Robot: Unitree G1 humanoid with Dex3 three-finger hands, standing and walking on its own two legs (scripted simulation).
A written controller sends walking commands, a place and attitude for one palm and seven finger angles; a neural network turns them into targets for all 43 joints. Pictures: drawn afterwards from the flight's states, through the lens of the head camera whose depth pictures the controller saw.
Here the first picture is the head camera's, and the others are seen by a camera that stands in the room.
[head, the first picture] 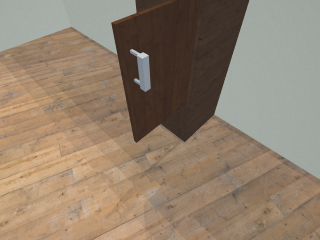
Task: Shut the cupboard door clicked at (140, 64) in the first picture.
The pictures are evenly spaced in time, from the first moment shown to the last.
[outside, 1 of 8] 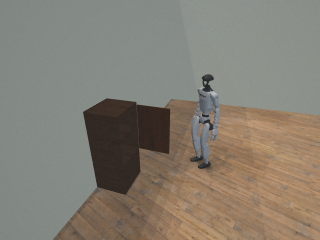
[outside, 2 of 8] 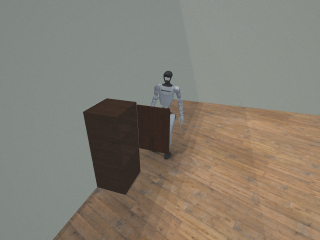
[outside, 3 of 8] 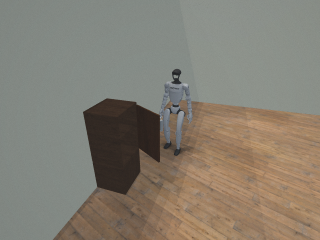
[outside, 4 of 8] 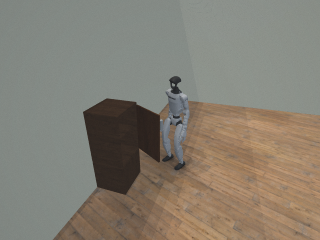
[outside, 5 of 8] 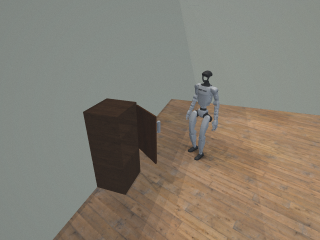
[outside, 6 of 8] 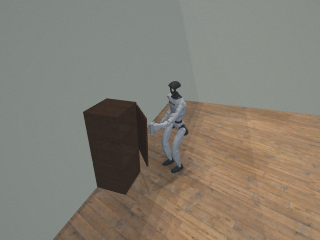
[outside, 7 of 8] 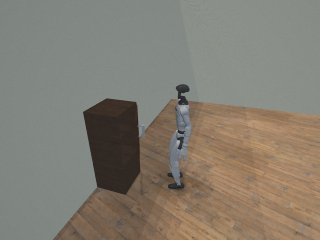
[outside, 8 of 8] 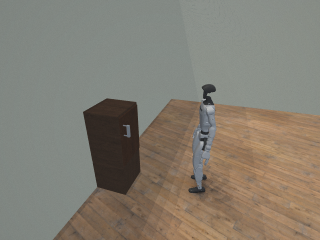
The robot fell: no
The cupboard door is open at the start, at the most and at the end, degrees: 90 90 0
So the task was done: yes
